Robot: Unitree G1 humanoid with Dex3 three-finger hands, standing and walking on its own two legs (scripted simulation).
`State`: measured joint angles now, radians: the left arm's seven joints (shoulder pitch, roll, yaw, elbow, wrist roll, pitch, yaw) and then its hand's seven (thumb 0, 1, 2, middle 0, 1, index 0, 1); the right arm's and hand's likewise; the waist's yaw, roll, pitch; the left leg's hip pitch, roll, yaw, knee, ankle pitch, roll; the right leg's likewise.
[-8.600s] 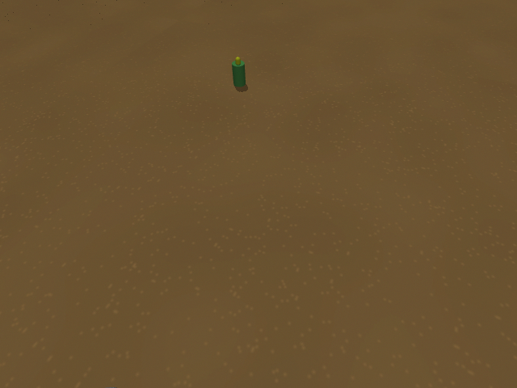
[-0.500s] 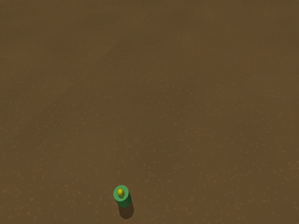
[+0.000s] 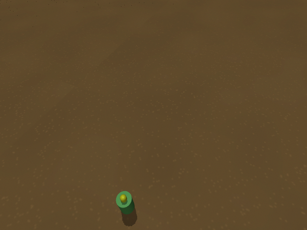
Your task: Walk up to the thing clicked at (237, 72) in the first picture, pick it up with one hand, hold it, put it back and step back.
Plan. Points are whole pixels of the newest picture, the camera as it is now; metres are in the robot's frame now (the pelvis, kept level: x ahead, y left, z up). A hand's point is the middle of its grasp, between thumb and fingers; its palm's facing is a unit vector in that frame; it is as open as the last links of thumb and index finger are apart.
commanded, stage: stand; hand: left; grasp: from the side
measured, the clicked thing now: (125, 201) +0.36 +0.21 -0.68
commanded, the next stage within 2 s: go down in 0.04 s
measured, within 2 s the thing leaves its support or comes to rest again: neither
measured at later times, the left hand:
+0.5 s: hand (75, 225) +0.15 +0.27 -0.16, palm faces +0.04 -0.94 -0.35, open 13.5 cm
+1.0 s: hand out of the picture +0.14 +0.28 -0.19, palm faces +0.07 -0.94 -0.33, open 17.4 cm
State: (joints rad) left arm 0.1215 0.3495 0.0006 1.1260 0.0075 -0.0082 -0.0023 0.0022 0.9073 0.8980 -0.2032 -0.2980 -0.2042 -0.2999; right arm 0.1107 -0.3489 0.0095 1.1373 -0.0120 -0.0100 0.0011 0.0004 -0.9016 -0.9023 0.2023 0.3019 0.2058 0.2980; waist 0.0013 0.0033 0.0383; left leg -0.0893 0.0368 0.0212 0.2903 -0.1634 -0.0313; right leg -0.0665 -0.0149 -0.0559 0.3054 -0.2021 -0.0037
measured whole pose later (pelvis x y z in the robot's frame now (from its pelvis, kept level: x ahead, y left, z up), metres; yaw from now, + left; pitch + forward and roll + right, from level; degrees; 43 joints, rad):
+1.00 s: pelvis -0.01 +0.02 -0.08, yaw +0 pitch +14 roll -2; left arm 0.28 0.32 0.20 0.40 0.03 0.28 -0.04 -0.01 -0.56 0.06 -0.09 -0.09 -0.08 -0.09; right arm 0.23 -0.23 -0.01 0.56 0.01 -0.14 -0.08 0.00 -0.83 -0.88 0.20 0.30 0.21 0.30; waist -0.04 0.01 -0.12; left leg -0.80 0.04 -0.01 1.04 -0.50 0.00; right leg -0.73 -0.03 -0.07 0.99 -0.51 0.02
